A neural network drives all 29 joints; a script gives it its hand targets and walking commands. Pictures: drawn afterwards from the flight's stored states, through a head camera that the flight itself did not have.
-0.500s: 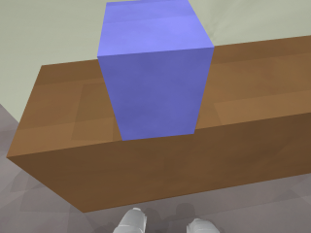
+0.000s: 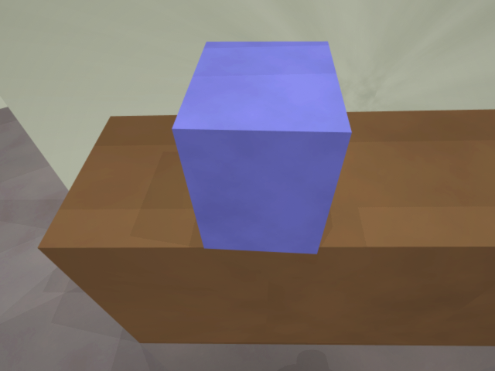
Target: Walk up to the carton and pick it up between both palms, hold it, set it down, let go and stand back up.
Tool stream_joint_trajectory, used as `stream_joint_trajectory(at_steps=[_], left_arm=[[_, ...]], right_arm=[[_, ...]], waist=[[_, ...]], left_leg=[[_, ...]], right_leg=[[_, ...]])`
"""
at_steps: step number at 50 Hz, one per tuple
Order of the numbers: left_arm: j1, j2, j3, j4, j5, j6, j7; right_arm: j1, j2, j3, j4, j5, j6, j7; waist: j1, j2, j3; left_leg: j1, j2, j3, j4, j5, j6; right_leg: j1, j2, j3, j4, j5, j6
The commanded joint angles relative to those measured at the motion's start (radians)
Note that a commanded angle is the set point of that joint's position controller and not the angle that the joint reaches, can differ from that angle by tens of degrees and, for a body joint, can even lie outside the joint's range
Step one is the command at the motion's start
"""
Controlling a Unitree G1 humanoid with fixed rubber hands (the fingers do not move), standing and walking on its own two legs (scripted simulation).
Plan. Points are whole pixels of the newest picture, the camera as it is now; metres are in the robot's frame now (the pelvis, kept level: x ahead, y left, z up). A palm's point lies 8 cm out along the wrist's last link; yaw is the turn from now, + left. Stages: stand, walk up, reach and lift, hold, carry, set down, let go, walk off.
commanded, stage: walk up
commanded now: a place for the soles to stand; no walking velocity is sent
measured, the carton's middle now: (262, 150) +0.48 -0.01 +0.10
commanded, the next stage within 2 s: none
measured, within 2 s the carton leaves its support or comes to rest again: neither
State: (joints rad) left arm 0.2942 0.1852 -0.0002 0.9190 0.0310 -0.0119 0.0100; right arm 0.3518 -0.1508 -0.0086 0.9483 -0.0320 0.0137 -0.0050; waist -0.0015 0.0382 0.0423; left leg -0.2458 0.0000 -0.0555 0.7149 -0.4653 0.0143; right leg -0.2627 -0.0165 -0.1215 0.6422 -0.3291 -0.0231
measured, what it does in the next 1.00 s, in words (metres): stands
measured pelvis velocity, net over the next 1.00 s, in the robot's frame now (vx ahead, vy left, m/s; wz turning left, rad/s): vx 0.05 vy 0.01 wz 0.07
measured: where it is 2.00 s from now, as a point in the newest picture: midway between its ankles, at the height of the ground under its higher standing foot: outside the picture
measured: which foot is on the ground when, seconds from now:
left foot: down 0.00-1.00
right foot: down 0.00-1.00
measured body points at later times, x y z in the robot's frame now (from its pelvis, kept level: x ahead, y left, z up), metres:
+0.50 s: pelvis +0.03 +0.01 +0.01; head +0.04 +0.03 +0.45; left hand +0.07 +0.25 -0.15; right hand +0.10 -0.22 -0.14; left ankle -0.01 +0.12 -0.72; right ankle +0.01 -0.11 -0.72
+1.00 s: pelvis +0.05 +0.01 +0.00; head +0.06 +0.02 +0.45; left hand +0.08 +0.26 -0.15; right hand +0.07 -0.22 -0.15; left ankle -0.01 +0.12 -0.72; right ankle +0.01 -0.11 -0.72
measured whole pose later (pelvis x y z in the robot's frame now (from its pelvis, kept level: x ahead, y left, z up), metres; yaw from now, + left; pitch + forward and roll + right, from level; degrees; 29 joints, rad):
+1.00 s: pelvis +0.05 +0.01 +0.00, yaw +4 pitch -2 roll -1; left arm 0.21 0.20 -0.02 1.03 0.03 0.01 0.01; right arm 0.31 -0.18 0.00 1.00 -0.01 -0.01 -0.04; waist 0.00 0.02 0.07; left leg -0.18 -0.03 -0.09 0.66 -0.42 0.02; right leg -0.16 -0.05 -0.14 0.59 -0.38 0.02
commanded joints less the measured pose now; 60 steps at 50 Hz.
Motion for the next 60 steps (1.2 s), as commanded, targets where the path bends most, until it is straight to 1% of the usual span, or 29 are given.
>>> stream_joint_trajectory(at_steps=[1,2,4,7,11,14,18,21,26,29,32,34,37,39,41,43,45,47,49,50,51,52,53,54,55,57,58,59,60], left_arm=[[-0.027,0.172,0.036,-0.045,0.002,-0.012,0.006],[-0.039,0.158,0.032,-0.045,0.001,-0.013,0.001],[-0.043,0.14,0.027,-0.048,-0.006,-0.013,0.0],[-0.002,0.138,0.022,-0.027,-0.008,-0.017,0.001],[0.019,0.156,0.027,-0.013,-0.003,-0.013,0.004],[0.003,0.16,0.027,-0.001,-0.005,-0.005,0.005],[-0.028,0.134,0.012,-0.003,-0.001,-0.003,0.006],[-0.043,0.121,0.009,-0.003,0.0,-0.002,0.002],[-0.04,0.136,0.008,0.007,0.0,0.001,0.003],[-0.01,0.17,0.015,0.025,-0.003,-0.003,0.008],[0.017,0.173,0.015,0.058,-0.004,0.009,0.012],[-0.018,0.192,0.022,0.055,-0.003,0.014,0.015],[-0.069,0.171,0.013,0.045,0.002,0.018,0.014],[-0.105,0.127,0.0,0.034,-0.003,0.019,0.011],[-0.135,0.12,-0.003,0.02,0.002,0.022,0.011],[-0.132,0.123,-0.005,0.015,0.004,0.015,0.007],[-0.077,0.134,-0.002,0.038,-0.004,0.003,0.006],[0.027,0.196,0.023,0.071,-0.002,-0.005,0.01],[0.096,0.241,0.034,0.1,0.002,0.003,0.02],[0.085,0.236,0.032,0.101,-0.001,0.005,0.023],[0.063,0.225,0.026,0.094,0.003,0.005,0.026],[0.025,0.212,0.023,0.089,0.004,0.005,0.026],[0.115,0.246,0.042,0.108,0.01,0.001,0.027],[0.117,0.255,0.056,0.116,0.011,0.005,0.03],[0.093,0.26,0.059,0.103,0.016,0.003,0.032],[0.031,0.223,0.047,0.085,0.009,-0.003,0.031],[-0.011,0.221,0.041,0.067,0.014,-0.003,0.022],[-0.062,0.183,0.029,0.049,0.007,-0.005,0.007],[-0.083,0.114,0.008,0.019,0.013,-0.01,-0.006]], right_arm=[[0.066,-0.103,-0.019,-0.054,0.0,-0.052,-0.004],[0.074,-0.115,-0.022,-0.041,0.004,-0.056,-0.003],[0.021,-0.159,-0.027,-0.036,0.009,-0.056,-0.001],[0.002,-0.162,-0.024,-0.036,0.018,-0.054,-0.013],[-0.023,-0.159,-0.024,-0.032,0.016,-0.049,-0.019],[-0.035,-0.153,-0.019,-0.038,0.014,-0.046,-0.02],[-0.013,-0.181,-0.025,-0.022,0.018,-0.051,-0.023],[-0.022,-0.196,-0.027,-0.032,0.024,-0.05,-0.026],[-0.033,-0.198,-0.027,-0.034,0.024,-0.045,-0.031],[-0.041,-0.185,-0.019,-0.028,0.023,-0.048,-0.031],[-0.052,-0.182,-0.018,-0.032,0.017,-0.043,-0.031],[-0.029,-0.173,-0.017,-0.034,0.014,-0.042,-0.031],[0.014,-0.194,-0.024,-0.018,0.023,-0.046,-0.036],[0.047,-0.206,-0.029,-0.01,0.024,-0.047,-0.037],[0.065,-0.222,-0.034,0.0,0.02,-0.046,-0.042],[0.045,-0.23,-0.036,-0.002,0.025,-0.042,-0.045],[-0.004,-0.217,-0.032,-0.014,0.019,-0.043,-0.041],[-0.052,-0.203,-0.029,-0.026,0.022,-0.044,-0.037],[-0.079,-0.17,-0.015,-0.036,0.02,-0.04,-0.042],[-0.103,-0.161,-0.013,-0.047,0.014,-0.034,-0.043],[-0.102,-0.151,-0.012,-0.059,0.009,-0.029,-0.043],[-0.082,-0.137,-0.008,-0.051,0.01,-0.027,-0.042],[-0.091,-0.181,-0.025,-0.073,-0.023,-0.033,-0.02],[-0.109,-0.182,-0.028,-0.092,-0.031,-0.032,-0.009],[-0.096,-0.195,-0.032,-0.099,-0.032,-0.033,0.001],[-0.03,-0.159,-0.033,-0.076,-0.025,-0.045,0.013],[0.028,-0.141,-0.034,-0.045,-0.015,-0.053,0.011],[0.122,-0.143,-0.035,-0.018,-0.007,-0.06,0.007],[0.21,-0.234,-0.06,0.013,0.005,-0.068,0.0]], waist=[[-0.037,-0.147,0.048],[-0.035,-0.152,0.023],[-0.001,-0.075,0.073],[0.004,-0.054,0.027],[0.014,-0.027,-0.022],[0.009,-0.053,-0.013],[0.001,0.032,0.006],[-0.001,0.052,-0.01],[0.012,0.018,-0.022],[0.023,-0.014,-0.025],[0.042,-0.044,-0.003],[0.021,-0.049,0.002],[-0.002,-0.015,0.004],[-0.028,0.054,0.036],[-0.043,0.054,0.071],[-0.029,0.064,0.054],[0.005,0.05,-0.009],[0.063,-0.038,-0.055],[0.092,-0.11,-0.044],[0.092,-0.135,-0.015],[0.078,-0.165,0.022],[0.054,-0.192,0.045],[0.071,-0.206,0.079],[0.079,-0.225,0.126],[0.071,-0.208,0.141],[0.007,-0.134,0.13],[-0.043,-0.075,0.12],[-0.1,0.005,0.085],[-0.133,0.258,0.096]], left_leg=[[0.047,0.038,-0.044,-0.236,0.269,0.019],[0.089,0.048,-0.069,-0.248,0.292,0.024],[0.006,0.06,-0.1,-0.252,0.318,0.033],[-0.015,0.066,-0.094,-0.228,0.45,0.045],[-0.037,0.049,-0.079,-0.19,0.416,0.031],[-0.018,0.047,-0.078,-0.201,0.4,0.026],[0.027,0.082,-0.134,-0.224,0.609,0.048],[0.048,0.09,-0.152,-0.241,0.618,0.061],[0.027,0.082,-0.153,-0.232,0.612,0.059],[-0.034,0.061,-0.126,-0.184,0.629,0.035],[-0.092,0.039,-0.101,-0.153,0.514,0.011],[-0.067,0.033,-0.085,-0.16,0.489,0.003],[0.015,0.06,-0.155,-0.209,0.633,0.016],[0.084,0.108,-0.24,-0.274,0.662,0.057],[0.111,0.155,-0.33,-0.296,0.679,0.111],[0.101,0.141,-0.294,-0.29,0.674,0.107],[0.056,0.098,-0.205,-0.244,0.688,0.075],[-0.101,0.027,-0.098,-0.103,0.65,0.017],[-0.204,-0.017,-0.027,0.076,0.34,-0.013],[-0.248,-0.016,-0.02,0.079,0.114,-0.016],[-0.261,-0.003,-0.015,0.075,-0.105,-0.02],[-0.236,0.016,-0.019,0.014,-0.158,-0.018],[-0.32,0.037,0.011,0.062,-0.192,-0.019],[-0.335,0.069,0.015,0.08,-0.171,-0.022],[-0.341,0.085,0.019,0.037,-0.11,-0.023],[-0.177,0.097,0.037,-0.052,0.1,-0.03],[-0.012,0.073,0.04,-0.137,0.165,-0.029],[0.184,0.059,0.003,-0.278,0.237,-0.021],[0.248,0.195,-0.237,-0.449,0.355,-0.011]], right_leg=[[-0.03,-0.235,0.279,-0.295,0.177,-0.099],[-0.035,-0.186,0.224,-0.263,0.171,-0.074],[0.012,-0.115,0.145,-0.227,0.096,-0.037],[0.107,-0.126,0.145,-0.186,0.282,-0.052],[0.176,-0.176,0.184,-0.203,0.311,-0.087],[0.153,-0.185,0.173,-0.212,0.273,-0.094],[0.121,-0.117,0.073,-0.118,0.346,-0.043],[0.096,-0.092,0.055,-0.105,0.264,-0.024],[0.144,-0.097,0.059,-0.11,0.27,-0.027],[0.226,-0.133,0.089,-0.123,0.39,-0.047],[0.259,-0.182,0.141,-0.159,0.368,-0.08],[0.224,-0.203,0.144,-0.159,0.335,-0.094],[0.138,-0.127,0.048,-0.078,0.295,-0.042],[0.006,-0.077,0.02,-0.021,0.162,-0.004],[-0.056,-0.049,0.026,-0.027,0.083,0.01],[-0.025,-0.052,0.039,-0.066,0.095,0.008],[0.116,-0.078,0.071,-0.117,0.249,-0.013],[0.356,-0.152,0.152,-0.151,0.428,-0.07],[0.404,-0.323,0.304,-0.205,0.595,-0.194],[0.386,-0.363,0.325,-0.228,0.618,-0.219],[0.339,-0.392,0.322,-0.258,0.58,-0.232],[0.287,-0.375,0.287,-0.271,0.467,-0.213],[0.301,-0.389,0.397,-0.318,0.115,-0.223],[0.252,-0.418,0.431,-0.365,-0.086,-0.222],[0.232,-0.427,0.437,-0.374,-0.154,-0.211],[0.087,-0.404,0.388,-0.337,-0.021,-0.173],[-0.047,-0.342,0.313,-0.259,0.003,-0.131],[-0.163,-0.227,0.177,-0.118,0.066,-0.068],[-0.261,-0.051,0.026,0.197,-0.061,0.021]])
